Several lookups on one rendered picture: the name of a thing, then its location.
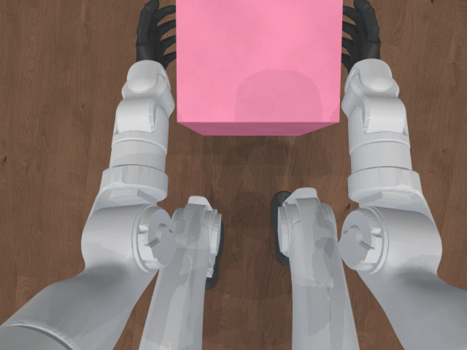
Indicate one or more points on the robot left forearm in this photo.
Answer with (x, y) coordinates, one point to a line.
(136, 173)

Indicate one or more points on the left robot thigh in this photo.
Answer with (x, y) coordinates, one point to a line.
(175, 317)

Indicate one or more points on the robot left upper arm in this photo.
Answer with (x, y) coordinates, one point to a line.
(123, 248)

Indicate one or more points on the left robot hand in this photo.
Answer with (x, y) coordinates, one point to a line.
(148, 44)

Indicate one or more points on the carton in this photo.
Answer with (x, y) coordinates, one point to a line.
(258, 67)

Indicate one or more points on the right robot foot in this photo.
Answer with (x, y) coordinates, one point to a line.
(277, 201)

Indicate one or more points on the robot right upper arm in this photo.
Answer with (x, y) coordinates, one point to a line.
(397, 253)

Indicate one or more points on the robot right forearm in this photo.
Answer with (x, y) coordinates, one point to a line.
(379, 144)

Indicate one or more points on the right robot hand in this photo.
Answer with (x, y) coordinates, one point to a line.
(365, 41)

